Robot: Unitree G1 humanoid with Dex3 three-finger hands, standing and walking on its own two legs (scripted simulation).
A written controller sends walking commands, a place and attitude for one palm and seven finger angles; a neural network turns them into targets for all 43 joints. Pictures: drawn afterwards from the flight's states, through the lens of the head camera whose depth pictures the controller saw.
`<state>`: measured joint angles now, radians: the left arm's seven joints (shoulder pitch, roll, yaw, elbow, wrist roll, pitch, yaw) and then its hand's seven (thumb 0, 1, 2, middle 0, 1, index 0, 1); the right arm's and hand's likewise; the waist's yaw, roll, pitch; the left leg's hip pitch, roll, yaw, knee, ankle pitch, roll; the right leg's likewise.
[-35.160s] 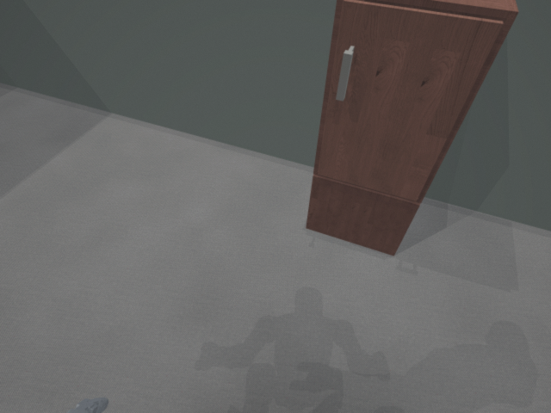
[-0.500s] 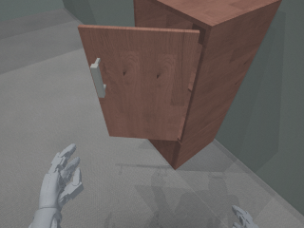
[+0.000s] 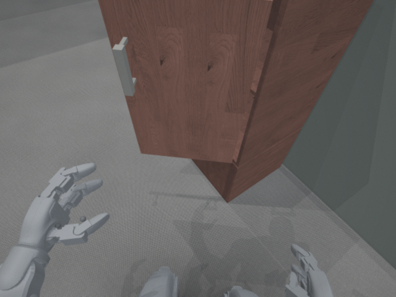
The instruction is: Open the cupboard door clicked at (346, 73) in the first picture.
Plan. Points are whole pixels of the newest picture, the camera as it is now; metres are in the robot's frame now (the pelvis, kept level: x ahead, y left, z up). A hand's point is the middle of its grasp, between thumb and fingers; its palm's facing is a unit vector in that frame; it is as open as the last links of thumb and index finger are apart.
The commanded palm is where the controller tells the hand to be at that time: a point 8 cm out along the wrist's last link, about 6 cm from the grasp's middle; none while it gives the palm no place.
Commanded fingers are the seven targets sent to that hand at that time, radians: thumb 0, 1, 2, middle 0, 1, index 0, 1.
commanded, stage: raise the hand with hooked fingers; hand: left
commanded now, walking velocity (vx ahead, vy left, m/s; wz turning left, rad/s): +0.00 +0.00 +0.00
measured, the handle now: (127, 67) +0.62 +0.22 +0.10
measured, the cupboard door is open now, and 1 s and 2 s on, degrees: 49 49 49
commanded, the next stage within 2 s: move the hooked fingers beside the handle in 1.38 s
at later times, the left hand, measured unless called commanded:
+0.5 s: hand (50, 192) +0.27 +0.28 +0.09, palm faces -0.02 -1.00 -0.05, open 13.2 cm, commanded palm +0.25 +0.33 +0.09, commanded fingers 0.00 -0.50 0.30 -0.30 -1.20 -0.30 -1.20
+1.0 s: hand (28, 163) +0.30 +0.31 +0.13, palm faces -0.02 -1.00 -0.04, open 13.9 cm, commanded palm +0.27 +0.35 +0.12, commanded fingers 0.00 -0.50 0.30 -0.30 -1.20 -0.30 -1.20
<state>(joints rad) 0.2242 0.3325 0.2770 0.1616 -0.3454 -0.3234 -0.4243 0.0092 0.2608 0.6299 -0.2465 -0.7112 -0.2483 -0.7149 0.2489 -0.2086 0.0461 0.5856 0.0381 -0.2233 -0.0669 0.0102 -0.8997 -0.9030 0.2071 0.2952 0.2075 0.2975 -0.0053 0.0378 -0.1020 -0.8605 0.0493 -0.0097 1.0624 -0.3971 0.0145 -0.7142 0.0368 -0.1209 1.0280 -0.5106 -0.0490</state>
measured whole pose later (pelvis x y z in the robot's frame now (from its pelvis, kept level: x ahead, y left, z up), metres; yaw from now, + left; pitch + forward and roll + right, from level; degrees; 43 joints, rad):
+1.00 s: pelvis +0.01 +0.03 +0.04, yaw +0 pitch +7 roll -3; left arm -0.07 0.46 0.42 0.41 -0.37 -0.22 -0.54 -0.01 -0.50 0.31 -0.30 -1.20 -0.30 -1.20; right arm 0.30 -0.28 0.05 0.56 0.06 -0.19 -0.08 0.01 -0.90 -0.90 0.21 0.30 0.21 0.30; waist 0.00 0.03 -0.06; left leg -0.62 0.01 0.03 0.82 -0.32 0.06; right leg -0.48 0.01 -0.08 0.77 -0.41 0.00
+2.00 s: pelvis +0.02 +0.02 +0.03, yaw -1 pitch +11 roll -2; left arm -0.43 0.51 0.43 0.79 -0.29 -0.27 -0.52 -0.01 -0.50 0.30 -0.30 -1.20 -0.30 -1.20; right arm 0.33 -0.29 0.04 0.58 0.05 -0.11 -0.07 0.01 -0.90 -0.90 0.21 0.30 0.21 0.30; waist -0.05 0.02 -0.07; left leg -0.73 0.03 0.04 0.88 -0.34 0.04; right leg -0.60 0.03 -0.07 0.84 -0.43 -0.02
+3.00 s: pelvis +0.02 +0.02 +0.00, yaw -3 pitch +22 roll -5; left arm -1.04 0.82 0.50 1.32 -0.10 -0.31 -0.48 -0.01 -0.50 0.30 -0.30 -1.20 -0.30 -1.20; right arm 0.41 -0.31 0.07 0.63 0.02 0.05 -0.07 0.00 -0.90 -0.90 0.21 0.29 0.21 0.30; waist -0.20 0.02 -0.07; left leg -1.02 0.07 0.02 1.02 -0.38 0.05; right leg -0.87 0.06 -0.08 0.95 -0.45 -0.01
